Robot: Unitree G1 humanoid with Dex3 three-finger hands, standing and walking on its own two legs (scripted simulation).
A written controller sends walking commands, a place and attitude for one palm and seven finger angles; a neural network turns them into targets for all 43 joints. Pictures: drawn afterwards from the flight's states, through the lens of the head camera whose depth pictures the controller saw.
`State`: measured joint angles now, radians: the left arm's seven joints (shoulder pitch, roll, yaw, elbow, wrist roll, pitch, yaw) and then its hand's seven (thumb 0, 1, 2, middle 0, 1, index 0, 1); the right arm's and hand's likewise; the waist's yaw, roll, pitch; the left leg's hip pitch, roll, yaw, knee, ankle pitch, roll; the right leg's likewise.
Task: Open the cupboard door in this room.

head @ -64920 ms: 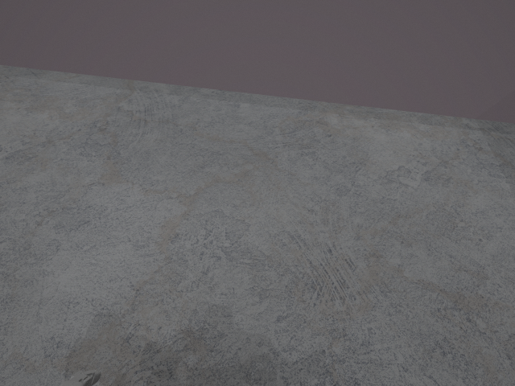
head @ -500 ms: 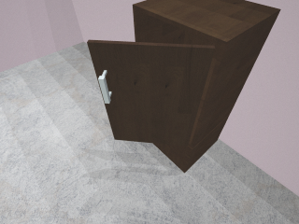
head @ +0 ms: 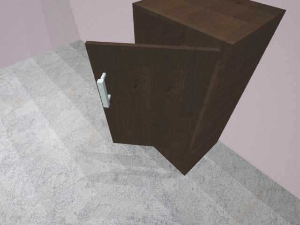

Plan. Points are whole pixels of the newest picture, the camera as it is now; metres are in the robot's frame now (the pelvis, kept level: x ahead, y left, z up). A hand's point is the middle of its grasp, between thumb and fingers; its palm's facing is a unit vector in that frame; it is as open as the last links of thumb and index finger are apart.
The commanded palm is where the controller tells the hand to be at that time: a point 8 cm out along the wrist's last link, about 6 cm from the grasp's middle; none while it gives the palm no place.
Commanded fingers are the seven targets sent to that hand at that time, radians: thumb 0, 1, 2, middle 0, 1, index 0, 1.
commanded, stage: come to a stop and stand still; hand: left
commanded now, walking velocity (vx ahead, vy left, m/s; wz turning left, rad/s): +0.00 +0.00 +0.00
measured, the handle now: (105, 90) +0.56 +0.21 +0.02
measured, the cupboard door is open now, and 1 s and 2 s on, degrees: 41 41 41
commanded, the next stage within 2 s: look again from close up in 0.94 s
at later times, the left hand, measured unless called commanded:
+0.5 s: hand out of the picture +0.00 +0.20 -0.16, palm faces +0.03 -0.97 -0.25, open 7.4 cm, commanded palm none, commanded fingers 0.00 0.90 0.90 -0.20 -0.30 -0.20 -0.30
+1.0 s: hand out of the picture -0.09 +0.18 -0.17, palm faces +0.03 -0.98 -0.20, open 7.4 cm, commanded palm none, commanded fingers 0.00 0.90 0.90 -0.20 -0.30 -0.20 -0.30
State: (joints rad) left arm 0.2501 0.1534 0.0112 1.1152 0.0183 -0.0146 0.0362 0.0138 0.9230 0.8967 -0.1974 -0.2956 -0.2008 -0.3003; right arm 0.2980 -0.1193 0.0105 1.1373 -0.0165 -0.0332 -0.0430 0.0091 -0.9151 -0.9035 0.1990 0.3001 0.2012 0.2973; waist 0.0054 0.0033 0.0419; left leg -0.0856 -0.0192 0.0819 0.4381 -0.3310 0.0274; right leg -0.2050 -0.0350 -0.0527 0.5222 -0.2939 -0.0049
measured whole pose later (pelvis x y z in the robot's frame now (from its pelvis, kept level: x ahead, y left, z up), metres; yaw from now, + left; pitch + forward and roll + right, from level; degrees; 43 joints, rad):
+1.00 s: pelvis -0.07 +0.00 +0.00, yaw +1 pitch -2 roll +0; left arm 0.32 0.19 -0.01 1.11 0.02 0.00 0.03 0.01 0.91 0.90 -0.20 -0.30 -0.20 -0.30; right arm 0.30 -0.18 -0.01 1.15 -0.01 0.00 -0.01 0.00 -0.90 -0.90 0.20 0.30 0.20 0.30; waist 0.00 -0.02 0.02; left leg -0.18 -0.03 0.06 0.42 -0.21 0.04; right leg -0.25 -0.04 -0.07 0.42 -0.13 0.00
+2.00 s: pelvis -0.02 +0.04 -0.01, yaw -1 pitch -1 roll -1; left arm 0.42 0.13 0.04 1.09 0.03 0.01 0.03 0.01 0.91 0.90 -0.20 -0.30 -0.20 -0.30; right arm 0.38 -0.13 -0.02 1.11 -0.02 -0.02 -0.02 0.00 -0.91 -0.90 0.20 0.30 0.20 0.30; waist 0.02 -0.05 0.00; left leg -0.16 -0.04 0.11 0.54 -0.37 0.09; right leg -0.28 -0.06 -0.03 0.61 -0.33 -0.01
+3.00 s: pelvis +0.03 +0.05 +0.00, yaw +0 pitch -1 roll +0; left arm 0.31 0.15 -0.02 1.12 0.02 -0.01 0.05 0.01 0.91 0.90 -0.20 -0.30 -0.20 -0.30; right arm 0.21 -0.17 -0.01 1.10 -0.01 -0.01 -0.02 0.00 -0.93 -0.90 0.20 0.30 0.20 0.30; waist 0.02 -0.01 0.04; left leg -0.15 -0.02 0.06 0.44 -0.28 0.04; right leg -0.20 -0.02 -0.03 0.43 -0.22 0.02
